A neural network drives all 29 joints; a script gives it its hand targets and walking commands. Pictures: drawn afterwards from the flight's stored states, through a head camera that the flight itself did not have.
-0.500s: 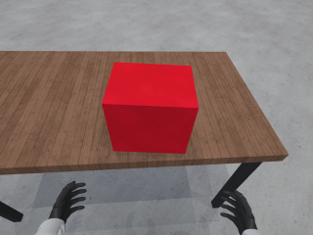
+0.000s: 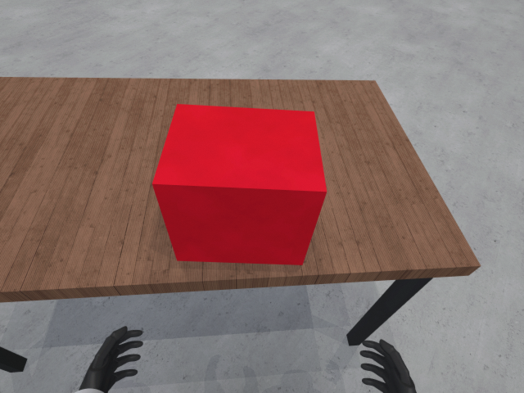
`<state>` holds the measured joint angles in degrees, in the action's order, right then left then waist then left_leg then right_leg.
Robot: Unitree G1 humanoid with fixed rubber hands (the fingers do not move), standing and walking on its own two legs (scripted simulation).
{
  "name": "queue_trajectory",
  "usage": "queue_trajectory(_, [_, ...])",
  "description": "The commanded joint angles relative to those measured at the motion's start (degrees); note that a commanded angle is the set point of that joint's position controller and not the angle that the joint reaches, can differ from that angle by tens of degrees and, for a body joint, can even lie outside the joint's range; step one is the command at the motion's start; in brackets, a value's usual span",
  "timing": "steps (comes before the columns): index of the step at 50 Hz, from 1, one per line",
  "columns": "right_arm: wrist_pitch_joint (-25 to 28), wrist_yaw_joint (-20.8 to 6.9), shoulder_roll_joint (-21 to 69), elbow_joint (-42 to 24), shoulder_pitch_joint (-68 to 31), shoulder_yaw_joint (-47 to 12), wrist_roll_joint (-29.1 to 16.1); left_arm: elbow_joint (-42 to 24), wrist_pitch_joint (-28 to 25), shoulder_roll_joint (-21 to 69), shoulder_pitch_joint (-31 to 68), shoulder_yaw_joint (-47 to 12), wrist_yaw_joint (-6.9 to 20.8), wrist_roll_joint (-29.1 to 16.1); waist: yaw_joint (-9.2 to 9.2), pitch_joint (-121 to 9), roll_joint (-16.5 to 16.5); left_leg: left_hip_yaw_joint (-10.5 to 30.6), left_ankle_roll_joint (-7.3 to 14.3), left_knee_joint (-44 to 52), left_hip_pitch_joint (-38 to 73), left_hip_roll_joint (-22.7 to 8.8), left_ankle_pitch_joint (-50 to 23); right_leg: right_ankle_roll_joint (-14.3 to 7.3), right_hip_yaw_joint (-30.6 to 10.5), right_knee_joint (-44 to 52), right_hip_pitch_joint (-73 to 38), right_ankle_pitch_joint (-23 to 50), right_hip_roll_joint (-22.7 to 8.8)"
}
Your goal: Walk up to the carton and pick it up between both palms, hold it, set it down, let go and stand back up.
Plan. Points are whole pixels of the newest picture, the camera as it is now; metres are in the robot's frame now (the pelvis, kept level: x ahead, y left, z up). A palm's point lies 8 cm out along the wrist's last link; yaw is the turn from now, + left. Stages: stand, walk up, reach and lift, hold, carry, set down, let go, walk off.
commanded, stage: let go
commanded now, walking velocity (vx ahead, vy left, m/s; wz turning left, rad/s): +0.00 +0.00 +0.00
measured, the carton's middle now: (243, 188) +0.44 +0.06 +0.03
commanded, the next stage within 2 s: stand in 0.18 s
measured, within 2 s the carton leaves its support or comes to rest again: neither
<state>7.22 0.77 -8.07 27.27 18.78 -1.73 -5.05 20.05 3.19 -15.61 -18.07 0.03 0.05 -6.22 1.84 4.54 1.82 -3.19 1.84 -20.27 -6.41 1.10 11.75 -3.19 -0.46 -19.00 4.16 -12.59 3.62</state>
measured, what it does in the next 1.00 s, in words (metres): stands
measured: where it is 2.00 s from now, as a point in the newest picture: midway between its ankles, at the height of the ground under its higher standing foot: outside the picture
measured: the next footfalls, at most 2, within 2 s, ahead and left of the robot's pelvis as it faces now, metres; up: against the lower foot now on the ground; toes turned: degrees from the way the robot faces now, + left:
none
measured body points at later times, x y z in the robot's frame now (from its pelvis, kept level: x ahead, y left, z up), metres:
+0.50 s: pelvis +0.01 +0.00 -0.01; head -0.02 +0.00 +0.44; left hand +0.10 +0.29 -0.12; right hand +0.10 -0.29 -0.13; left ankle -0.01 +0.09 -0.75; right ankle -0.02 -0.08 -0.75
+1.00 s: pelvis -0.01 +0.01 +0.00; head -0.03 +0.00 +0.45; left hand +0.04 +0.30 -0.13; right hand +0.05 -0.27 -0.14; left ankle -0.01 +0.09 -0.75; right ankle -0.02 -0.09 -0.75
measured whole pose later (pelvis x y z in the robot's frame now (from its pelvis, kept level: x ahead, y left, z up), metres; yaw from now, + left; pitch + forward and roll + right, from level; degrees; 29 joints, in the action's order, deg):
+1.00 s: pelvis -0.01 +0.01 +0.00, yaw +1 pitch -3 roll +0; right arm 1.5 -0.1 -17.5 64.2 10.0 -0.1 1.0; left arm 63.6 -1.9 -17.3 -10.8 0.1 0.3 0.8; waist -0.2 0.9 -1.5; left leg -2.5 2.7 -19.1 -5.6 1.8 10.2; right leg -2.3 -0.1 -17.8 3.1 -11.2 2.9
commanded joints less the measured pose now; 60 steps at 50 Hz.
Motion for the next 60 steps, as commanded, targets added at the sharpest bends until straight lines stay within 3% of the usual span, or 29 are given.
queue_trajectory(1, [5.4,0.2,-6.5,-10.0,-2.7,3.2,0.5,-11.5,-4.2,-8.6,3.6,4.0,-0.7,0.7,0.29,-9.0,-4.3,1.4,-4.6,0.7,6.2,-2.3,-21.0,1.8,-2.3,2.1,1.9,20.5,-4.4])
queue_trajectory(9, [6.2,0.0,-6.8,-3.5,-5.4,4.1,2.5,-5.5,-3.1,-7.3,5.8,3.8,-0.6,1.8,-0.34,-8.5,-3.3,0.6,-4.5,0.6,6.5,-2.1,-18.1,2.1,-2.1,1.9,3.2,19.6,-4.6])
queue_trajectory(10, [1.6,0.5,-21.0,7.9,-3.6,8.3,7.4,9.4,-3.5,-11.8,5.2,6.7,-0.6,8.4,-0.42,-16.3,-7.8,6.7,-0.9,-3.9,3.7,-7.1,-24.2,1.9,-5.6,-4.2,0.8,18.3,-7.6])
queue_trajectory(12, [-1.0,0.6,-19.5,8.5,-4.0,8.3,7.9,10.4,-3.9,-13.1,3.9,6.5,-0.5,8.3,-0.40,-14.6,-3.6,7.4,0.6,-3.8,0.3,-7.9,-18.5,2.0,-5.3,-3.1,-2.2,16.6,-8.8])
queue_trajectory(16, [-2.2,0.4,-18.0,11.6,-7.5,6.6,7.0,15.2,-5.7,-12.7,7.0,5.5,0.1,8.4,-0.82,-7.7,-0.6,8.4,0.8,-2.5,-3.0,-8.0,-9.8,1.8,-7.2,-1.2,3.8,12.1,-10.0])
queue_trajectory(17, [-2.3,0.2,-18.3,12.9,-8.5,6.4,7.0,16.8,-6.1,-12.8,7.8,5.2,0.2,8.4,-1.19,-6.6,-1.9,8.9,0.9,-2.3,-3.2,-8.1,-9.2,1.6,-7.7,-0.7,5.1,11.8,-10.2])
queue_trajectory(18, [-2.7,0.0,-18.5,14.4,-8.8,6.4,6.9,17.9,-6.4,-13.6,8.8,5.3,0.3,8.5,-1.54,-5.8,-0.5,9.2,0.9,-2.0,-3.5,-8.5,-9.4,1.3,-7.7,-0.6,5.9,10.8,-10.4])
queue_trajectory(24, [-3.1,-0.2,-20.9,20.6,-9.6,6.3,6.9,24.9,-7.6,-14.6,8.5,5.2,0.1,8.0,-1.71,-3.7,-3.2,9.8,1.3,-0.5,-3.4,-8.8,-13.1,0.5,-8.7,0.6,4.2,16.2,-11.1])
queue_trajectory(28, [-3.4,-0.2,-21.9,23.6,-9.9,5.9,6.5,28.9,-7.6,-15.4,8.5,4.8,-0.3,7.7,-2.01,-5.1,-0.6,9.8,1.1,0.3,-1.4,-9.0,-14.9,0.6,-8.2,1.2,2.5,18.7,-10.9])
queue_trajectory(29, [-3.6,-0.2,-22.3,24.4,-10.1,5.8,6.5,30.0,-7.5,-15.5,8.3,4.7,-0.3,7.6,-1.73,-5.9,-1.7,9.7,1.0,0.5,-1.0,-8.9,-15.5,0.7,-8.1,1.2,1.4,18.6,-10.9])
queue_trajectory(34, [-4.1,0.0,-23.5,27.8,-10.5,5.3,6.3,33.4,-7.1,-16.4,8.6,4.1,-0.6,7.3,-1.67,-4.6,-3.1,9.7,0.8,2.4,-0.3,-8.9,-13.9,0.8,-8.1,2.7,1.3,15.4,-10.7])
queue_trajectory(41, [-4.2,0.0,-24.1,31.0,-10.8,4.6,6.0,37.4,-6.8,-17.2,9.1,3.5,-0.6,7.2,-1.98,-2.8,-2.1,10.2,0.8,4.8,-0.7,-9.0,-9.2,1.0,-8.3,4.8,2.0,9.4,-10.4])
queue_trajectory(48, [-4.4,0.0,-24.0,33.1,-11.5,4.5,5.9,39.8,-6.7,-17.1,9.6,3.0,-0.8,6.8,-2.02,-2.7,-0.9,10.6,0.9,6.2,-0.4,-9.2,-7.4,1.1,-8.6,5.5,2.1,7.0,-10.3])
queue_trajectory(55, [-4.4,-0.1,-23.3,34.3,-12.2,4.4,5.8,41.0,-6.5,-16.2,10.7,2.7,-0.9,6.7,-2.33,-2.6,-2.8,10.8,0.6,7.6,-0.4,-9.1,-5.7,1.0,-8.9,5.9,2.2,6.1,-10.2])
queue_trajectory(57, [-4.4,0.0,-23.2,34.6,-12.5,4.3,5.7,40.7,-6.4,-15.7,11.0,2.6,-0.8,6.8,-1.93,-2.8,-0.9,10.8,0.8,7.5,-0.4,-9.1,-5.2,1.1,-8.8,6.1,2.1,5.5,-10.2])
queue_trajectory(60, [-4.4,0.1,-23.2,35.1,-11.9,4.4,5.8,41.3,-6.2,-16.1,11.0,2.6,-0.8,6.8,-2.50,-2.5,-1.5,10.9,0.6,8.1,0.1,-9.2,-5.2,1.0,-8.7,6.1,2.8,5.6,-10.2])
